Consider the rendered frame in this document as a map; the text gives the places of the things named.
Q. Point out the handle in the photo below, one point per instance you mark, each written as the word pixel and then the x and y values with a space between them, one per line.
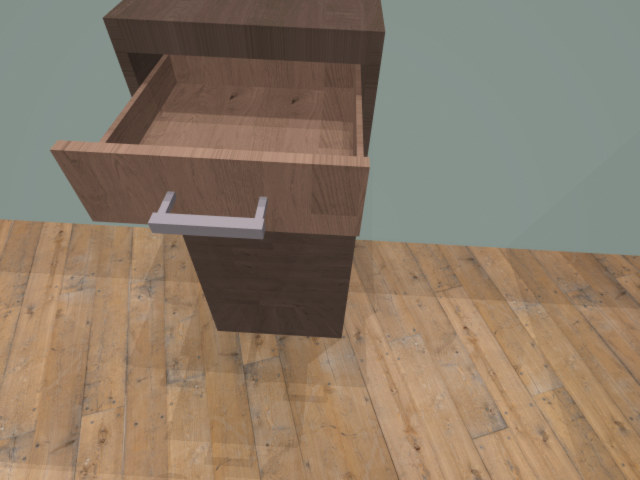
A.
pixel 164 222

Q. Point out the cabinet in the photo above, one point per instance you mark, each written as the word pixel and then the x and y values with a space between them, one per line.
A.
pixel 286 283

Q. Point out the drawer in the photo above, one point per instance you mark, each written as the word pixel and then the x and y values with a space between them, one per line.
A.
pixel 222 132

